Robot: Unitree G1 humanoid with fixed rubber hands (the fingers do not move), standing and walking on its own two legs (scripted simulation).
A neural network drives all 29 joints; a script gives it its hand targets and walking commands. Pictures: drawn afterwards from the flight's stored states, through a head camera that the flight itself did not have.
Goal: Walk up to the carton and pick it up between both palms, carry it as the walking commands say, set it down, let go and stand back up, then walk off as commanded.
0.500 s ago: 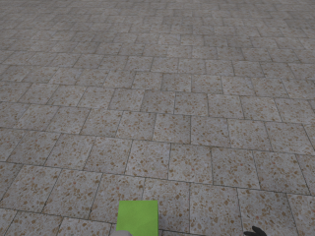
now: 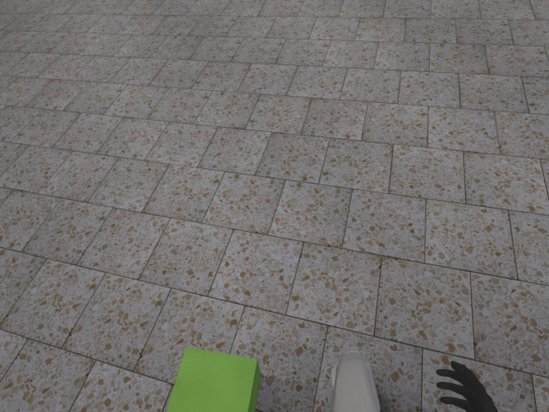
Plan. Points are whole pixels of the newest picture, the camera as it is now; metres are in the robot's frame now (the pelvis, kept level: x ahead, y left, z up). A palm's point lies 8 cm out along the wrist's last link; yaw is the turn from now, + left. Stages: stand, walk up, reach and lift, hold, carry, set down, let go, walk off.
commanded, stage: walk off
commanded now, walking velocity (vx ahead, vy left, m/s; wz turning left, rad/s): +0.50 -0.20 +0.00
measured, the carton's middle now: out of the picture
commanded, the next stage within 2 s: none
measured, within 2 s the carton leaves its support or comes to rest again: rests again in 0.06 s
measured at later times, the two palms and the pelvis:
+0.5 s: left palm out of the picture -0.05 +0.14 -0.10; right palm out of the picture +0.00 -0.38 -0.07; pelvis -0.08 -0.11 +0.03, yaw -8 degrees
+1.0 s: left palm out of the picture -0.07 +0.01 -0.06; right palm out of the picture -0.05 -0.51 -0.04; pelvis -0.12 -0.23 +0.07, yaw -5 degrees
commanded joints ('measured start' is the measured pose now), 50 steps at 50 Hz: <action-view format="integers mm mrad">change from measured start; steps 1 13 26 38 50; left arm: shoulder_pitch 373 245 41 -24 9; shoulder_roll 207 167 85 263 205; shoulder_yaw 98 118 112 110 83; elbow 184 60 -34 126 109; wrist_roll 77 53 77 44 74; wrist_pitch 61 41 138 19 25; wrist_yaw -19 -101 -77 -116 -75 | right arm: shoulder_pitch -27 -64 -110 80 36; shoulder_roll -64 -119 -131 26 52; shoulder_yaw -19 -14 21 21 43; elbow -88 -92 -151 -190 -136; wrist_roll -54 -93 -69 -118 -71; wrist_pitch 20 11 -8 12 19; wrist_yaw -40 -40 -89 -46 -7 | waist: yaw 0 87 52 -83 -97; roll -259 440 304 -226 -7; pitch -314 186 252 127 -37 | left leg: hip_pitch -317 -264 -400 -824 -409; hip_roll -197 121 355 3 -43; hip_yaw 36 193 -250 -73 112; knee -471 -923 -1230 74 -705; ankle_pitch -27 1155 88 236 187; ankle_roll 20 171 261 135 71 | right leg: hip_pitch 1099 607 79 638 822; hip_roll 89 63 74 -225 -122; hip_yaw -113 -530 -175 175 -265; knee -305 -63 766 -826 -681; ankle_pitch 329 -101 -223 -699 -240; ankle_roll -178 -199 -128 -254 -340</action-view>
